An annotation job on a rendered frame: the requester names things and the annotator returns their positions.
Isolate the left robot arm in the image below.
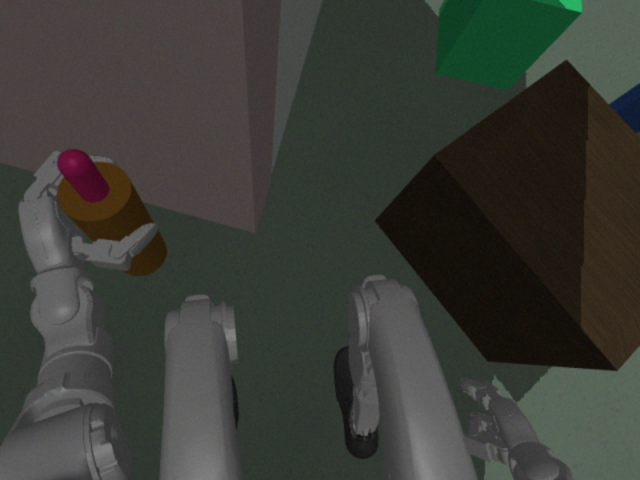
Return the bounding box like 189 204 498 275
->
0 266 131 480

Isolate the right robot hand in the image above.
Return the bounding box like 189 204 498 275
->
459 378 540 466

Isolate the left robot hand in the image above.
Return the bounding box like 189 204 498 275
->
18 151 158 274

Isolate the right robot foot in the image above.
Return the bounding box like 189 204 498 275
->
334 346 378 459

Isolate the right robot arm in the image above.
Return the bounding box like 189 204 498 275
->
508 441 573 480

